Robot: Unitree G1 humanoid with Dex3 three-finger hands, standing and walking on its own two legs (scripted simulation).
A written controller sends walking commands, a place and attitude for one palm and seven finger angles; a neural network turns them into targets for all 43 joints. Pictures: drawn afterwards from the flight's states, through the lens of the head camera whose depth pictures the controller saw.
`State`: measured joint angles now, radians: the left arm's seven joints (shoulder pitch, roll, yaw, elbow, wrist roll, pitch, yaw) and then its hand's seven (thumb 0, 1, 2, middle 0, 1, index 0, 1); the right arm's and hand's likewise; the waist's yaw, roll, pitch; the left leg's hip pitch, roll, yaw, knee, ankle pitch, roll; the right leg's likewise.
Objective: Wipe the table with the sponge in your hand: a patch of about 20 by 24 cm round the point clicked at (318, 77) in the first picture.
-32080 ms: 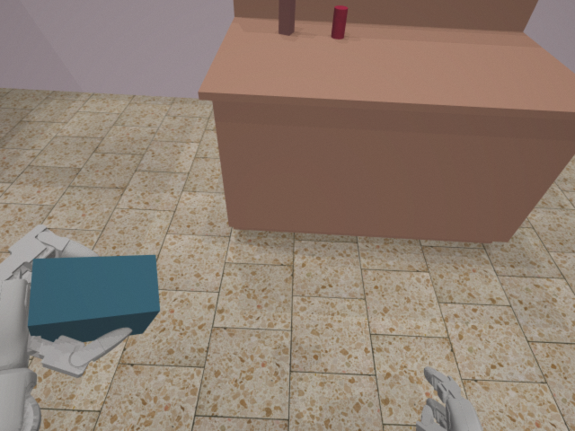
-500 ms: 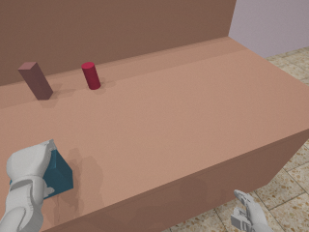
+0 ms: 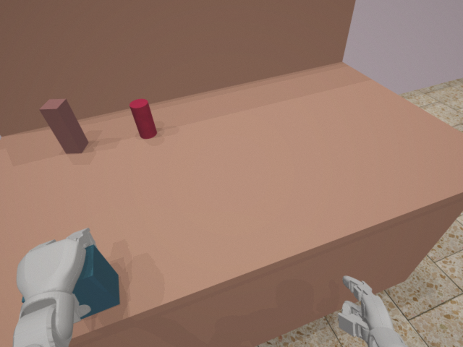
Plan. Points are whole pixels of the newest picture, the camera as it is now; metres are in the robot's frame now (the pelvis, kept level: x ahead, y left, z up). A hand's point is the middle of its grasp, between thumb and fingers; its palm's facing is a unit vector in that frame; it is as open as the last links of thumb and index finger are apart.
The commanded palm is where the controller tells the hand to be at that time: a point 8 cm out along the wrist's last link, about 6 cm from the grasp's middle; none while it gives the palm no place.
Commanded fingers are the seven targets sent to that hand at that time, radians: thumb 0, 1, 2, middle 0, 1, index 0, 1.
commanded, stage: lift the sponge slowly off the table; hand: left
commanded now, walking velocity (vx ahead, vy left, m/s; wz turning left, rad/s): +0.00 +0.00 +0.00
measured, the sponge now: (81, 290) +0.19 +0.30 +0.01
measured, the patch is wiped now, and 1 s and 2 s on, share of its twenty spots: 1.00 1.00 1.00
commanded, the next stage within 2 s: none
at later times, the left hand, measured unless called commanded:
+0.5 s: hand (74, 290) +0.17 +0.29 +0.05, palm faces +0.00 -0.12 -0.99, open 10.4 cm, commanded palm +0.14 +0.28 +0.12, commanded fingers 0.00 0.10 1.30 -1.20 -1.60 -1.20 -1.60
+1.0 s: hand (66, 278) +0.18 +0.29 +0.08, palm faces +0.02 -0.10 -0.99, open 10.3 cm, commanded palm +0.15 +0.28 +0.15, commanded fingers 0.00 0.10 1.30 -1.20 -1.60 -1.20 -1.60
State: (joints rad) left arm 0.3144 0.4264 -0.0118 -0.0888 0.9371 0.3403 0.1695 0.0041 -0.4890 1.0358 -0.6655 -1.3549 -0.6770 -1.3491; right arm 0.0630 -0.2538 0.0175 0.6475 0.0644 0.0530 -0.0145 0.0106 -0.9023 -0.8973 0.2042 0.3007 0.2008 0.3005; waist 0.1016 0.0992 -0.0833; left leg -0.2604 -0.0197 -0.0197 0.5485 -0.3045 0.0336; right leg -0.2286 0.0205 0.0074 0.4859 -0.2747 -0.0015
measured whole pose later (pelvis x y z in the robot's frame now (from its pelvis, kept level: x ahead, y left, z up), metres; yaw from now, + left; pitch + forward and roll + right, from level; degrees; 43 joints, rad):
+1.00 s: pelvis -0.01 -0.02 +0.01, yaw +1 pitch -4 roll -1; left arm 0.25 0.49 -0.02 -0.15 0.89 0.38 0.05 0.00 -0.51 1.04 -0.70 -1.32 -0.71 -1.32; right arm 0.02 -0.26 0.04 0.67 0.05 0.03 -0.05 0.01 -0.90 -0.90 0.21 0.30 0.20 0.30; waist 0.13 0.10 -0.01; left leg -0.14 0.00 -0.04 0.47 -0.26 0.01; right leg -0.11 0.04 -0.01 0.41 -0.23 -0.03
